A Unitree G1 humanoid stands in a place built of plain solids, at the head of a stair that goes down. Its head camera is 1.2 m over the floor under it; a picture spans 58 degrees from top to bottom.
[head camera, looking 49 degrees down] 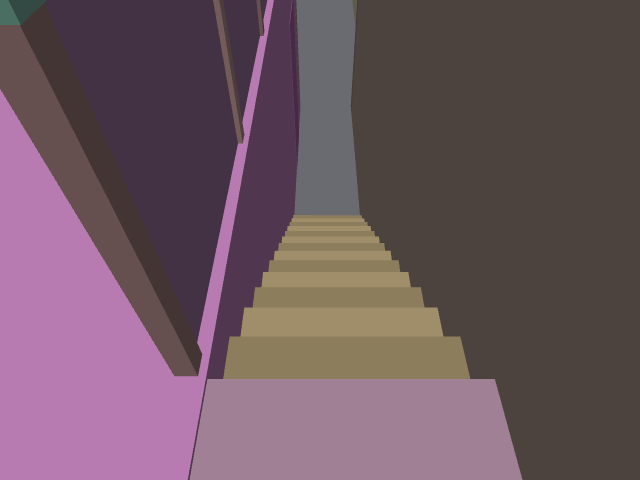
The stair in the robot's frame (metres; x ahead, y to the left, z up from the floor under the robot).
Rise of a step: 0.20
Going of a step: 0.24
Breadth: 0.83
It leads straight ahead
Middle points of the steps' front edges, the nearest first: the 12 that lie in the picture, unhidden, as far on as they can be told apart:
0.52 -0.09 0.00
0.76 -0.09 -0.19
1.00 -0.09 -0.39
1.24 -0.09 -0.59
1.48 -0.09 -0.78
1.73 -0.09 -0.98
1.97 -0.09 -1.18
2.21 -0.09 -1.37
2.45 -0.09 -1.57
2.69 -0.09 -1.77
2.93 -0.09 -1.96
3.18 -0.09 -2.16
